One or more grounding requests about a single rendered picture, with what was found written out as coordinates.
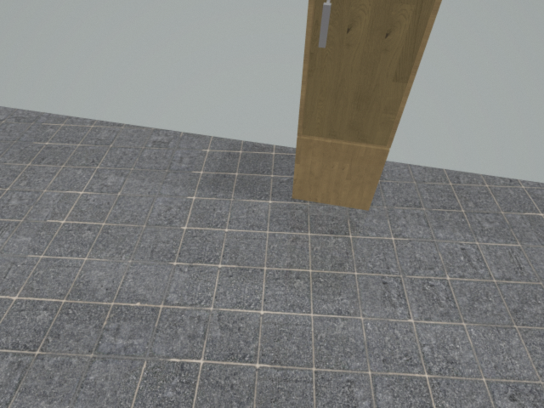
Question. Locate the cupboard door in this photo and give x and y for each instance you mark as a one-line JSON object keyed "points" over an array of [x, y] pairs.
{"points": [[356, 83]]}

